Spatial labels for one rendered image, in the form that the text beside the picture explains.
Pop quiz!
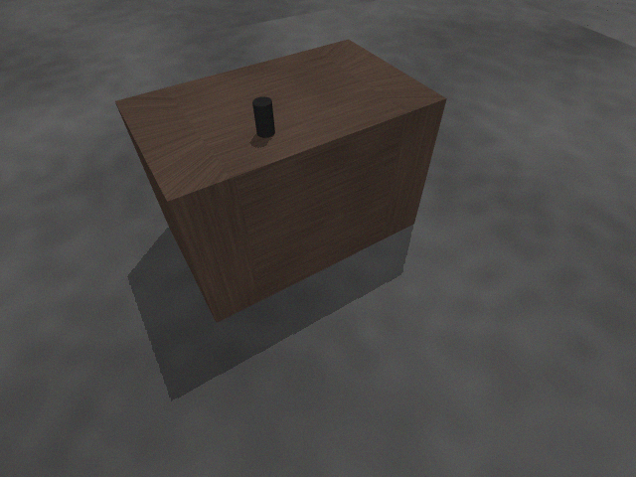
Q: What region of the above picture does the can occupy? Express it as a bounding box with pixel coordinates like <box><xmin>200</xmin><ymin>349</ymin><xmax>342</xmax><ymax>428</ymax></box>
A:
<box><xmin>252</xmin><ymin>96</ymin><xmax>275</xmax><ymax>138</ymax></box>

